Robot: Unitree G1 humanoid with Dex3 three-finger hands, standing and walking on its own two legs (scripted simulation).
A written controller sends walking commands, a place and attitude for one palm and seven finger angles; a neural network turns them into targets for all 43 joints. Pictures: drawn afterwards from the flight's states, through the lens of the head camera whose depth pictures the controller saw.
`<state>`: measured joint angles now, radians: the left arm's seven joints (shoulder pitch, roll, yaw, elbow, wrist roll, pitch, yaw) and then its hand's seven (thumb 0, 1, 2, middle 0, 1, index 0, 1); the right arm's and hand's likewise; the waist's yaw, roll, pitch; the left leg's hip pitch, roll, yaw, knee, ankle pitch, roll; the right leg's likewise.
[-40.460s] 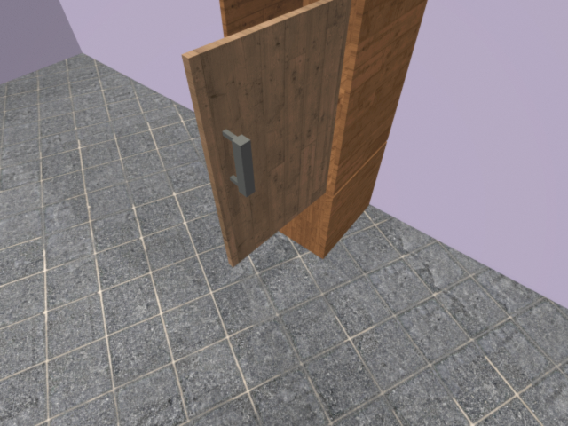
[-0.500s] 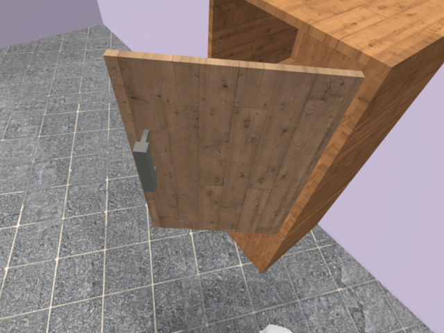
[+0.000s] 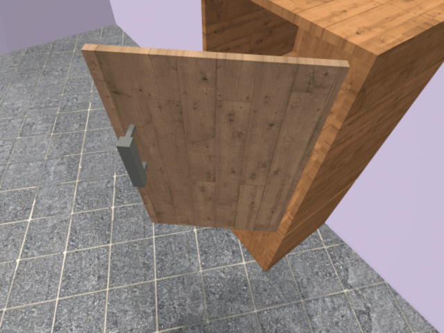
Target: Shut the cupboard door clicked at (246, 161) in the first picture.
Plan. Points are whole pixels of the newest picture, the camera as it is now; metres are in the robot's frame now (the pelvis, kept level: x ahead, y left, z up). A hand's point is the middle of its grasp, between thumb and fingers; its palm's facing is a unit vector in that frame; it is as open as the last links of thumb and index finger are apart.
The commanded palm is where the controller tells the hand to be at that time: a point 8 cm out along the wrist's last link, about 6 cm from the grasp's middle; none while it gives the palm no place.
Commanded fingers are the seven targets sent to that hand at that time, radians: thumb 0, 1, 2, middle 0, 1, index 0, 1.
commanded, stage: come to a stop and stand still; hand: left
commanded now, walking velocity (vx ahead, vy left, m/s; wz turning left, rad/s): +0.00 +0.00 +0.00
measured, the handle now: (136, 156) +0.43 +0.23 +0.03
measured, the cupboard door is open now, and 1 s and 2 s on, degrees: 49 49 49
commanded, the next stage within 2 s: look again from close up in 0.54 s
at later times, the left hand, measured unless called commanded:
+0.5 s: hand out of the picture +0.01 +0.24 -0.17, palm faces +0.00 -0.97 -0.25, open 7.4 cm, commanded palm none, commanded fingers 0.00 0.90 0.90 -0.20 -0.30 -0.20 -0.30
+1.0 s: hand out of the picture +0.03 +0.17 -0.16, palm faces -0.01 -0.97 -0.23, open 7.4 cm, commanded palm none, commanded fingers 0.00 0.90 0.90 -0.20 -0.30 -0.20 -0.30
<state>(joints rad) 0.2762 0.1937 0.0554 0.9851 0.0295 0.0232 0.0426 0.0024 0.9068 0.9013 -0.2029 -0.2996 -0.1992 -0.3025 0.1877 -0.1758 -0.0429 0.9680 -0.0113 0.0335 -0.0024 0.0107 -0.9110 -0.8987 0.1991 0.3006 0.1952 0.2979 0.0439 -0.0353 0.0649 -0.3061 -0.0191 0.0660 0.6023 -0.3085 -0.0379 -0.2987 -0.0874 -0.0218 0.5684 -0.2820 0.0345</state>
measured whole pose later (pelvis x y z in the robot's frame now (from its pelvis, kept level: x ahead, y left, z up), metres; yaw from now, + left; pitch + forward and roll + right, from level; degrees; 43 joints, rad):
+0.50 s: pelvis +0.00 +0.04 +0.00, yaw -1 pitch -1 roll +1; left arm 0.31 0.19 0.00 1.00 0.02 0.02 0.04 0.00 0.91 0.90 -0.20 -0.30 -0.19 -0.30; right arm 0.25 -0.19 -0.01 0.95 -0.02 -0.01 -0.01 0.00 -0.92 -0.90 0.20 0.30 0.20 0.30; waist 0.01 0.01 0.02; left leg -0.22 -0.06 0.12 0.49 -0.26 0.08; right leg -0.26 -0.09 0.07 0.52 -0.26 0.03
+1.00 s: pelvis +0.01 -0.01 +0.01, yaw -1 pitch -1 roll +1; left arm 0.26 0.17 -0.02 1.07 0.01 0.00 0.04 0.00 0.91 0.90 -0.20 -0.30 -0.20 -0.30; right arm 0.26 -0.17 0.00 1.09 -0.01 -0.01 -0.02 0.01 -0.91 -0.90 0.20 0.30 0.20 0.30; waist 0.00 0.01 0.04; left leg -0.17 0.00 0.08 0.43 -0.24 0.01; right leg -0.21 -0.03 0.03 0.47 -0.25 0.02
